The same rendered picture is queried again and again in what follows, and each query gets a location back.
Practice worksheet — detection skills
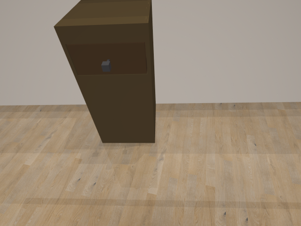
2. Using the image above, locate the drawer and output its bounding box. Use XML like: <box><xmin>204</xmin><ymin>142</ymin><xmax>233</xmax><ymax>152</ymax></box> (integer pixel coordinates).
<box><xmin>67</xmin><ymin>42</ymin><xmax>147</xmax><ymax>75</ymax></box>

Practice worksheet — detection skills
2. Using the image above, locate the handle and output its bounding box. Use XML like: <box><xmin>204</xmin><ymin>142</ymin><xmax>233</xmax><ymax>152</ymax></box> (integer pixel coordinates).
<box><xmin>101</xmin><ymin>59</ymin><xmax>111</xmax><ymax>72</ymax></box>

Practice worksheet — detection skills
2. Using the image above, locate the cabinet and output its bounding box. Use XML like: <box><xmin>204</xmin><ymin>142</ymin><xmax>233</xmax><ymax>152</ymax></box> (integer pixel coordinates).
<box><xmin>54</xmin><ymin>0</ymin><xmax>156</xmax><ymax>143</ymax></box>

